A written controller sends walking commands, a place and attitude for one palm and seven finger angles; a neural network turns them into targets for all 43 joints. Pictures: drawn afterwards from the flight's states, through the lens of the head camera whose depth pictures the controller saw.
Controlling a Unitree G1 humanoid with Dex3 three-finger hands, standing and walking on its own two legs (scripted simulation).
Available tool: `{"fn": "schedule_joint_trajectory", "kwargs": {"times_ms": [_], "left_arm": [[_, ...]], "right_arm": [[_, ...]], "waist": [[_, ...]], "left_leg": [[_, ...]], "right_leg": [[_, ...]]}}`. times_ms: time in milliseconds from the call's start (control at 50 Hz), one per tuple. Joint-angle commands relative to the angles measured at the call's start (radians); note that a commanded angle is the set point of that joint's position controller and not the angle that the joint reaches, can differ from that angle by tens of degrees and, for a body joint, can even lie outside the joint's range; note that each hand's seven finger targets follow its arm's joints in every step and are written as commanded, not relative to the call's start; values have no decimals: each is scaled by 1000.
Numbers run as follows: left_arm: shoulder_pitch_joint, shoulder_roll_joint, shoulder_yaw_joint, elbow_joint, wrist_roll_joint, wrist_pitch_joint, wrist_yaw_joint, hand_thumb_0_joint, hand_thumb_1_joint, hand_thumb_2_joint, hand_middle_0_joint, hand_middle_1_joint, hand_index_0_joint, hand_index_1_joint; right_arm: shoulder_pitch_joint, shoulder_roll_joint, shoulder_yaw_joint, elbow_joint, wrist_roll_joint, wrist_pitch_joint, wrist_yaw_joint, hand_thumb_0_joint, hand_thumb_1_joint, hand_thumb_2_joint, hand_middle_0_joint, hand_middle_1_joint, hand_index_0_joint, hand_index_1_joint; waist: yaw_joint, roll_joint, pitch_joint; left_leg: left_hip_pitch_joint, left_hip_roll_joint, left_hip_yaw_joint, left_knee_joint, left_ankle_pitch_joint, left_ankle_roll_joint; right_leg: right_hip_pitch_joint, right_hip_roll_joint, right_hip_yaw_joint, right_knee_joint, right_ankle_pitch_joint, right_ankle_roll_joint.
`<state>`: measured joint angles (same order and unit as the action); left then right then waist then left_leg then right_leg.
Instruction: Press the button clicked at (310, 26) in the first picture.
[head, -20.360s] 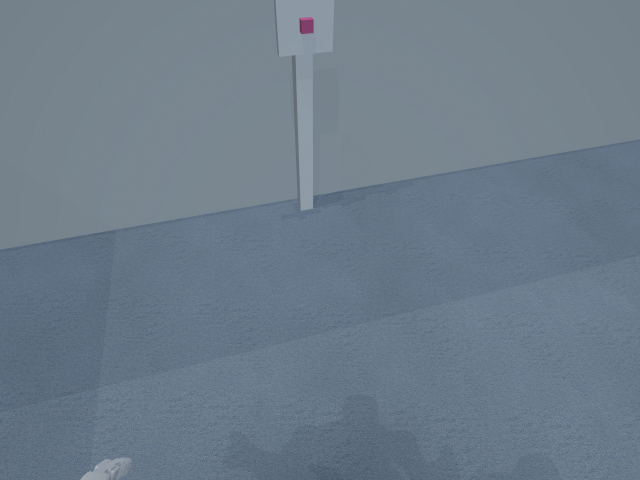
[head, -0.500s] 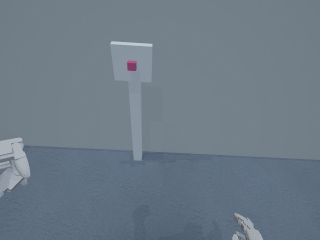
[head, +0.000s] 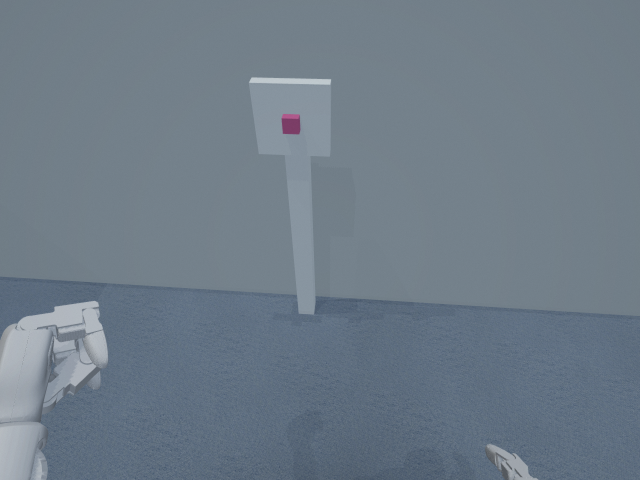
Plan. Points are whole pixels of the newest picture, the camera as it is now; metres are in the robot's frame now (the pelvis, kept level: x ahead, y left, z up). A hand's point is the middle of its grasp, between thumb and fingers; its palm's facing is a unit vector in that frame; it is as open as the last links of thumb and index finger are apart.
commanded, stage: let the arm hang, fingers relaxed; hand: left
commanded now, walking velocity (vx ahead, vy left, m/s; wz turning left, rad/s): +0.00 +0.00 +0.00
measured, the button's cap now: (291, 123) +0.85 +0.11 +0.05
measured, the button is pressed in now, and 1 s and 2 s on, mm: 0 0 0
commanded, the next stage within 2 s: stand and wait in 1.04 s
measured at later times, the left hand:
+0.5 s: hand out of the picture -0.04 +0.21 -0.16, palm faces +0.05 -0.96 -0.27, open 5.3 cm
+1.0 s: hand out of the picture +0.02 +0.20 -0.16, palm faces +0.03 -0.97 -0.23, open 7.4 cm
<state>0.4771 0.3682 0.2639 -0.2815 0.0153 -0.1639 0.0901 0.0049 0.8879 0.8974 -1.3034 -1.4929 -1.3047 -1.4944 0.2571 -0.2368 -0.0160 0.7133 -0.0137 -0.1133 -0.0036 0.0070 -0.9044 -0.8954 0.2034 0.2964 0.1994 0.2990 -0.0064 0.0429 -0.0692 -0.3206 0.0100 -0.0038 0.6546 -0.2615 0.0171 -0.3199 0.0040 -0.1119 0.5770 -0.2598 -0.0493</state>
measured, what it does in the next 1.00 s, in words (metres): stands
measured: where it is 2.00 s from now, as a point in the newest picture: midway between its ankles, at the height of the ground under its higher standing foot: outside the picture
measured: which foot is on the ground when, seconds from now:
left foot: down 0.00-1.00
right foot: down 0.00-1.00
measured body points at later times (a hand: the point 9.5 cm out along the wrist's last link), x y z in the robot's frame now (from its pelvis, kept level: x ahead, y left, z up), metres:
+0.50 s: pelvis -0.03 +0.00 +0.01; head -0.02 +0.00 +0.46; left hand -0.04 +0.26 -0.14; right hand -0.03 -0.24 -0.15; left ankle +0.00 +0.12 -0.73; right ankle +0.03 -0.09 -0.73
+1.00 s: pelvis -0.01 +0.01 +0.01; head -0.01 +0.01 +0.46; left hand +0.02 +0.25 -0.14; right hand -0.02 -0.22 -0.15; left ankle +0.00 +0.12 -0.73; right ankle +0.03 -0.09 -0.73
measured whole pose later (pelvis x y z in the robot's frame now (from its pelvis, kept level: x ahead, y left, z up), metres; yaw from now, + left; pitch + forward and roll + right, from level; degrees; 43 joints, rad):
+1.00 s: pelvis -0.01 +0.01 +0.01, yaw +0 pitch -2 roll +0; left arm 0.20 0.19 0.03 1.12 0.01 0.00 0.02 0.00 0.90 0.90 -0.20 -0.30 -0.20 -0.30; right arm 0.29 -0.18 -0.01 1.10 -0.03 0.00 -0.03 0.00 -0.91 -0.90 0.20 0.30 0.20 0.30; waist -0.01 0.01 0.04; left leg -0.19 -0.01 0.00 0.42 -0.20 0.02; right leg -0.22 0.01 -0.06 0.40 -0.15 -0.04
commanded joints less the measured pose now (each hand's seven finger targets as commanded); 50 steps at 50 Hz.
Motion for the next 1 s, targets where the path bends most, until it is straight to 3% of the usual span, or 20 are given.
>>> {"fn": "schedule_joint_trajectory", "kwargs": {"times_ms": [0,20,40,60,80,100,120,140,200,240,260,300,320,340,400,520,660,880,980], "left_arm": [[-84,-59,-159,433,20,169,-81,0,900,900,-1153,-1340,-1153,-1340],[-114,-58,-169,477,19,163,-80,0,900,900,-1117,-1300,-1117,-1300],[-113,-57,-166,532,23,156,-82,0,900,900,-1080,-1260,-1080,-1260],[-114,-13,-160,598,29,152,-81,0,900,900,-1043,-1220,-1043,-1220],[-121,24,-161,673,28,149,-78,0,900,900,-1007,-1180,-1007,-1180],[-148,50,-168,741,25,150,-79,0,900,900,-970,-1140,-970,-1140],[-183,57,-175,807,21,150,-77,0,900,900,-933,-1100,-933,-1100],[-201,44,-186,862,16,152,-76,0,900,900,-897,-1060,-897,-1060],[-235,6,-213,993,6,156,-73,0,900,900,-787,-940,-787,-940],[-198,-24,-205,1061,2,159,-67,0,900,900,-713,-860,-713,-860],[-189,-21,-209,1097,1,161,-68,0,900,900,-677,-820,-677,-820],[-188,-11,-213,1156,1,160,-71,0,900,900,-603,-740,-603,-740],[-194,-5,-211,1175,2,158,-71,0,900,900,-567,-700,-567,-700],[-202,-9,-213,1198,2,158,-72,0,900,900,-530,-660,-530,-660],[-210,-7,-213,1249,1,157,-71,0,900,900,-420,-540,-420,-540],[-199,-12,-211,1322,1,161,-68,0,900,900,-200,-300,-200,-300],[-195,-27,-211,1361,1,162,-66,0,900,900,-200,-300,-200,-300],[-229,-26,-208,1369,-1,150,-63,0,900,900,-200,-300,-200,-300],[-248,-24,-211,1374,-2,148,-63,0,900,900,-200,-300,-200,-300]], "right_arm": [[-79,-156,-38,-39,-18,54,13,0,-900,-900,200,300,200,300],[-93,-155,-29,-53,-29,54,6,0,-900,-900,200,300,200,300],[-90,-155,-22,-46,-35,50,-3,0,-900,-900,200,300,200,300],[-88,-149,-23,-31,-27,52,-7,0,-900,-900,200,300,200,300],[-78,-141,-30,-14,-15,62,-8,0,-900,-900,200,300,200,300],[-55,-128,-31,6,-6,80,-7,0,-900,-900,200,300,200,300],[-33,-113,-28,28,-9,95,-8,0,-900,-900,200,300,200,300],[-24,-89,-21,60,-10,105,-8,0,-900,-900,200,300,200,300],[-6,-51,-2,130,-10,115,-5,0,-900,-900,200,300,200,300],[-13,-53,-4,154,-18,116,-10,0,-900,-900,200,300,200,300],[-21,-56,-3,165,-17,117,-11,0,-900,-900,200,300,200,300],[1,-60,-6,193,-14,121,-13,0,-900,-900,200,300,200,300],[20,-68,-11,204,-12,123,-14,0,-900,-900,200,300,200,300],[43,-67,-12,222,-12,123,-15,0,-900,-900,200,300,200,300],[86,-73,-16,266,-12,123,-18,0,-900,-900,200,300,200,300],[117,-69,-17,316,-12,121,-22,0,-900,-900,200,300,200,300],[121,-61,-16,345,-14,114,-26,0,-900,-900,200,300,200,300],[98,-56,-16,361,-10,103,-27,0,-900,-900,200,300,200,300],[72,-66,-16,364,-8,104,-29,0,-900,-900,200,300,200,300]], "waist": [[-5,48,66],[14,-78,48],[25,-127,1],[31,-191,-57],[25,-240,-86],[4,-259,-72],[-10,-259,-43],[-16,-194,-9],[-20,12,54],[8,148,63],[16,160,67],[17,103,78],[12,26,84],[6,-9,84],[-3,-52,97],[4,-37,161],[13,-30,165],[9,-29,138],[5,-25,145]], "left_leg": [[-126,252,-310,-249,261,149],[-135,234,-309,-224,337,150],[-95,191,-254,-171,480,121],[-64,120,-162,-100,495,75],[-33,44,-79,-44,332,29],[17,-5,-39,-26,102,6],[40,-15,-27,-19,27,1],[71,-10,-23,-36,7,0],[116,29,-58,-156,88,7],[35,69,-104,-237,53,24],[5,70,-108,-260,14,26],[-10,58,-96,-274,-63,22],[8,60,-94,-270,-61,23],[25,58,-86,-271,-69,24],[61,57,-84,-278,-71,27],[24,71,-98,-326,-111,35],[-3,76,-110,-358,-125,38],[53,77,-90,-340,31,28],[72,83,-91,-346,43,24]], "right_leg": [[-73,-24,102,221,-199,45],[-18,-25,128,178,-144,43],[61,-40,116,95,46,37],[156,-79,156,32,304,26],[184,-145,247,-22,447,-11],[119,-211,306,-114,355,-54],[83,-229,315,-153,304,-77],[37,-226,320,-184,230,-79],[-20,-146,255,-219,-24,-33],[71,-97,209,-213,-40,-9],[106,-92,203,-218,-40,-9],[124,-99,218,-259,-94,-16],[111,-101,217,-280,-113,-19],[102,-108,220,-300,-142,-20],[64,-110,218,-324,-187,-23],[46,-96,196,-311,-197,-20],[80,-94,187,-282,-147,-17],[117,-109,186,-273,-25,-17],[115,-107,188,-277,-4,-14]]}}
